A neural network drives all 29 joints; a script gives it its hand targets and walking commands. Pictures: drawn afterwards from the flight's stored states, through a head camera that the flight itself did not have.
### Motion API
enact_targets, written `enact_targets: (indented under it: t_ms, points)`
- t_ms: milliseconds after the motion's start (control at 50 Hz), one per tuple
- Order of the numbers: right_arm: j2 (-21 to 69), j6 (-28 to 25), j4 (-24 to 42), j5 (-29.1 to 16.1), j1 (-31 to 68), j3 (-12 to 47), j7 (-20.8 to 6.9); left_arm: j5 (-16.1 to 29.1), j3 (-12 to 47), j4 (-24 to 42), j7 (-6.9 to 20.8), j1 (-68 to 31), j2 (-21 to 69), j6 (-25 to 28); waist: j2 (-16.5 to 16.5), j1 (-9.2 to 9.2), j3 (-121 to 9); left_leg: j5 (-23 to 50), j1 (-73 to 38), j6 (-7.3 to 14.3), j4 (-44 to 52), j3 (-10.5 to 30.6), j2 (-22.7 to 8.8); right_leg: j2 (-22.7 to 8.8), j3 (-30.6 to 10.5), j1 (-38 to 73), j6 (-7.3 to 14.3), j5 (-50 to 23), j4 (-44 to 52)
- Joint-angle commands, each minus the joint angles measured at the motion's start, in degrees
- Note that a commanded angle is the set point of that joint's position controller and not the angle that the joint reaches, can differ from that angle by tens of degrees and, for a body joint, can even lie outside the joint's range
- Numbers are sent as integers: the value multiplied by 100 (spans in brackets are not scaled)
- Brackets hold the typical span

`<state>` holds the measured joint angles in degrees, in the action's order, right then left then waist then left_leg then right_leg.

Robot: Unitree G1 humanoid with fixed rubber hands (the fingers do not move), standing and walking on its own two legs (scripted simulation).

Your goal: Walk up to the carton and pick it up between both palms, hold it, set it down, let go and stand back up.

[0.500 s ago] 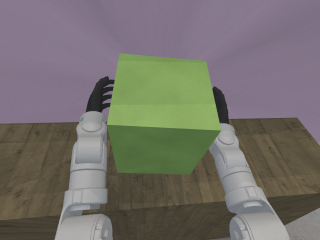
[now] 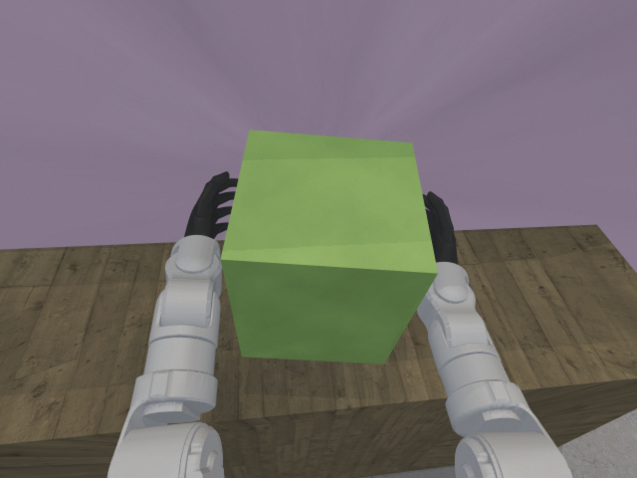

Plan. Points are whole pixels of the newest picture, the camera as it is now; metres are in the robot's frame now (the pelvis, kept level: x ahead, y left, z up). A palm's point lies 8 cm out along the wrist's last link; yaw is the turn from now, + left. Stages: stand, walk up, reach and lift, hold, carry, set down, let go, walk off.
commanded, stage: set down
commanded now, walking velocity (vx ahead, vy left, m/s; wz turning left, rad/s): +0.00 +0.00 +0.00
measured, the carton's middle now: (322, 256) +0.37 -0.04 +0.06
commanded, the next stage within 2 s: none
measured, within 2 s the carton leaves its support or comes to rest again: rests again in 1.46 s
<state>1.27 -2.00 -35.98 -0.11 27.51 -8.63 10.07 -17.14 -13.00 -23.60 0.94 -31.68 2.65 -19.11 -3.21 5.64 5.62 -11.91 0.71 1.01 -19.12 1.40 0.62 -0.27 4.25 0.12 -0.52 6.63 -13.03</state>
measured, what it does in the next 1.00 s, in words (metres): stands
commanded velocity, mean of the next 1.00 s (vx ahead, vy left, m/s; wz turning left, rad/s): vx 0.00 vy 0.00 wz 0.00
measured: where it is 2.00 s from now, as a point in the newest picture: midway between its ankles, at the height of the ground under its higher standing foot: outside the picture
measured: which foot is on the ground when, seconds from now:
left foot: down 0.00-1.00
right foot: down 0.00-1.00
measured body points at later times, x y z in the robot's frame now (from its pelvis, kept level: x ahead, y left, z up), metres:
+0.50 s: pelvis +0.01 +0.00 +0.00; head +0.02 +0.03 +0.45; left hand +0.41 +0.11 +0.07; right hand +0.35 -0.19 +0.06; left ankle -0.01 +0.10 -0.75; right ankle +0.01 -0.12 -0.75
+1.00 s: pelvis +0.01 +0.00 +0.00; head +0.04 +0.02 +0.45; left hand +0.42 +0.10 +0.04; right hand +0.35 -0.19 +0.03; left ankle -0.01 +0.10 -0.75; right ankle +0.01 -0.12 -0.75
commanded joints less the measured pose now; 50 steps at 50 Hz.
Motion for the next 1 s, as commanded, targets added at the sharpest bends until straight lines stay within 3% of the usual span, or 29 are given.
enact_targets:
  t_ms: [0,40,160,260,320,420,500,520,660,700,720,780,860,980]
  points:
    - [2844,-607,1598,112,3722,2227,-701,444,2205,373,840,-2910,3160,504,317,-31,-2655,1505,-5,-344,201,-338,143,189,189,1120,-189,-1816,-265]
    - [2868,-643,1515,202,3732,2141,-719,394,2085,192,852,-2967,3122,587,368,-95,-2832,1326,69,-325,269,-379,148,154,171,1146,-202,-1807,-290]
    - [2943,-748,1070,439,3578,1890,-757,360,1882,-213,864,-3009,3165,841,201,-41,-2727,1246,150,-293,333,-401,116,161,173,1097,-213,-1844,-257]
    - [3151,-884,1203,480,3637,2096,-723,358,1874,-382,885,-2936,3236,1054,132,-109,-2967,1526,349,-259,282,-430,144,150,98,1559,-247,-2539,-379]
    - [3024,-816,715,644,3368,1695,-697,243,1668,-677,946,-2978,3100,1036,215,13,-2455,977,457,-277,471,-442,111,134,137,1209,-225,-1830,-239]
    - [3060,-1060,568,769,3469,1476,-750,295,1793,-783,854,-3264,3297,1330,472,60,-2957,1860,-71,-497,160,-401,38,254,272,748,-148,-1955,-252]
    - [3236,-1209,468,797,3446,1619,-765,311,1882,-956,753,-3287,3462,1626,530,54,-3291,2232,-109,-512,40,-363,41,254,229,835,-103,-2363,-297]
    - [3223,-1207,371,838,3406,1542,-757,282,1847,-1067,762,-3252,3432,1652,482,116,-3219,2158,-64,-498,47,-367,37,250,212,823,-110,-2328,-286]
    - [3275,-1376,143,1029,3576,1343,-816,264,1673,-1492,716,-3391,3454,1940,453,-10,-3217,1958,166,-489,121,-365,-28,267,223,593,-70,-1997,-254]
    - [3328,-1398,-20,1047,3404,1359,-805,200,1557,-1789,716,-3166,3486,2022,399,14,-3036,2141,160,-482,56,-375,-8,271,171,688,-68,-2304,-263]
    - [3334,-1444,-3,1040,3438,1376,-796,176,1502,-1829,725,-3204,3394,2075,456,-80,-3214,2260,220,-481,28,-405,-1,255,158,736,-68,-2387,-287]
    - [3369,-1511,-187,1161,3362,1307,-791,51,1305,-2024,747,-3071,3390,2173,398,-111,-3140,2101,415,-410,131,-440,11,227,119,905,-73,-2493,-290]
    - [3497,-1768,-356,1259,3318,1247,-805,118,1473,-1871,663,-3421,3414,2532,533,-40,-3501,2508,263,-500,-4,-424,-1,226,127,812,-40,-2741,-332]
    - [3585,-1943,-691,1452,3213,1088,-766,48,1356,-2270,676,-3338,3467,2767,450,43,-3404,2174,567,-439,119,-426,18,189,69,971,-65,-2806,-322]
